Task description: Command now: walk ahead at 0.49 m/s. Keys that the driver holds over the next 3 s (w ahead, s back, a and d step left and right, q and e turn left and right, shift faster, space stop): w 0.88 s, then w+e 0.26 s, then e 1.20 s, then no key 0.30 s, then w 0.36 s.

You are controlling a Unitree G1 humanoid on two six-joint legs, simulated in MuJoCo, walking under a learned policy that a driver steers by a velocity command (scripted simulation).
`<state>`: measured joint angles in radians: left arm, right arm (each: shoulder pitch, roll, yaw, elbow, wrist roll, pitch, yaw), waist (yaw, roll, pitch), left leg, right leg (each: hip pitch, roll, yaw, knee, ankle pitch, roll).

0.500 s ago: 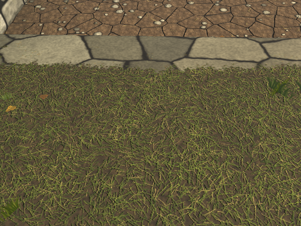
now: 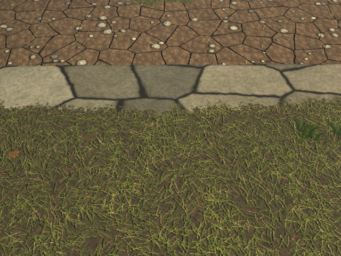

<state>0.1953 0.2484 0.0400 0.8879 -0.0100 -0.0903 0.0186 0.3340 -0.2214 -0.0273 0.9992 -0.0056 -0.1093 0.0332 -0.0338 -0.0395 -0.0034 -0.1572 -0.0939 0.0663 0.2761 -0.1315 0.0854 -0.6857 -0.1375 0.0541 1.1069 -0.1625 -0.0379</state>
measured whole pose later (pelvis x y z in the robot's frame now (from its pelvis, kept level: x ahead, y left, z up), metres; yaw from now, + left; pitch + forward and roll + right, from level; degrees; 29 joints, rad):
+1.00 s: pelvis +0.55 -0.01 -0.01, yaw -1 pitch +1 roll +0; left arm 0.30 0.26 0.06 0.97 -0.03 -0.09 0.01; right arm 0.17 -0.24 -0.05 0.91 0.00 -0.10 0.03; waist 0.00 -0.03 0.03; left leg -0.33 -0.02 0.08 0.46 -0.15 0.06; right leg -0.45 -0.05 0.05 1.18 -0.34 -0.05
